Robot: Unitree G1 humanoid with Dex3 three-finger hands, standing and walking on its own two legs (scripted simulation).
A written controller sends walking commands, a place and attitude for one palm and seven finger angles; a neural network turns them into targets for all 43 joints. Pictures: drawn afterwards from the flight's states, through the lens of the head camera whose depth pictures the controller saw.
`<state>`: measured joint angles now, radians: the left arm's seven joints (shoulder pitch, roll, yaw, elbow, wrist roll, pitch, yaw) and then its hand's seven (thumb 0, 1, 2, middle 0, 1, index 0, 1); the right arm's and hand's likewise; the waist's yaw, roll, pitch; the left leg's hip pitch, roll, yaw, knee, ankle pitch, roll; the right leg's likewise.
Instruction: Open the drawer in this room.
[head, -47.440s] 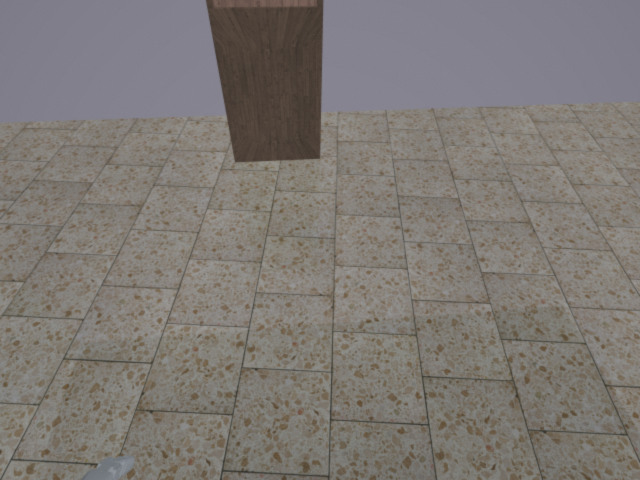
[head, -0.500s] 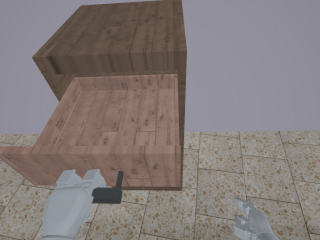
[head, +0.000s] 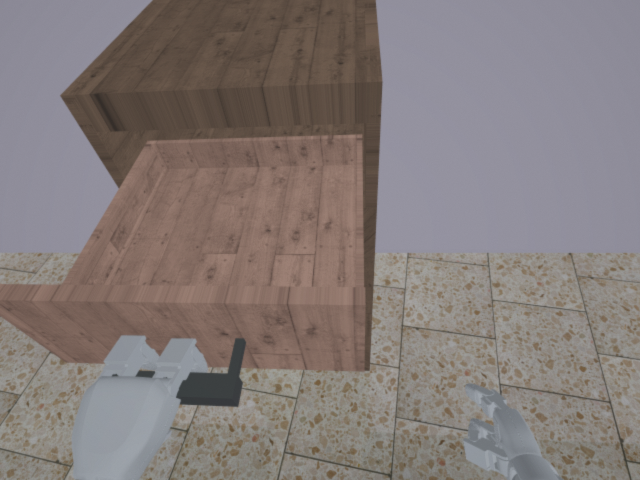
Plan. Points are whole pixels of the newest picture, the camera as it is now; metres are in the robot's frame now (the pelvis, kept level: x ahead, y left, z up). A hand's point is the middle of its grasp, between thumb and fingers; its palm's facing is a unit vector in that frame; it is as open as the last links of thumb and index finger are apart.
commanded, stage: open the thumb to release the handle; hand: left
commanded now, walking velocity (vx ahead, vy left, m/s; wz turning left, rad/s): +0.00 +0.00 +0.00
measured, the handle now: (180, 367) +0.22 +0.19 +0.08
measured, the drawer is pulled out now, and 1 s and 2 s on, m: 0.29 0.29 0.29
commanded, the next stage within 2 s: lift the hand off the handle in 0.40 s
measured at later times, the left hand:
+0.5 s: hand (162, 416) +0.17 +0.20 +0.06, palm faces +0.04 -0.11 -0.99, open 13.2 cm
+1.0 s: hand (158, 403) +0.18 +0.20 +0.07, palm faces +0.09 -0.12 -0.99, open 13.7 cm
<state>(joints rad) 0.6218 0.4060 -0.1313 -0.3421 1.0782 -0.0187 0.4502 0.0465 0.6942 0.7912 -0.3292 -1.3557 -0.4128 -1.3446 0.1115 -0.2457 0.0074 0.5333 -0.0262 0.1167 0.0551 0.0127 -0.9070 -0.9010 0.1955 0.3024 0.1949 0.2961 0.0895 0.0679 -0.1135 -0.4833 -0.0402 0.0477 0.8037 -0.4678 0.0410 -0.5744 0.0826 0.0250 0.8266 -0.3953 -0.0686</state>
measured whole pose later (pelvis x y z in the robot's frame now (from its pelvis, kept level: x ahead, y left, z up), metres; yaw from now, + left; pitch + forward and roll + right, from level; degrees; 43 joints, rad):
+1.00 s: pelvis -0.02 -0.01 +0.02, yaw +1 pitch +3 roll +1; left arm 0.42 0.38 -0.17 -0.25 1.01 0.07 0.31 0.00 -0.49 0.30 -0.38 -1.22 -0.33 -1.21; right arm 0.07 -0.21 0.01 0.59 -0.01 0.11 -0.01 0.01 -0.91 -0.90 0.20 0.30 0.20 0.30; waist 0.10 0.08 -0.08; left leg -0.35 -0.05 0.02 0.67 -0.38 0.03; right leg -0.43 0.07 0.01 0.69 -0.32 -0.07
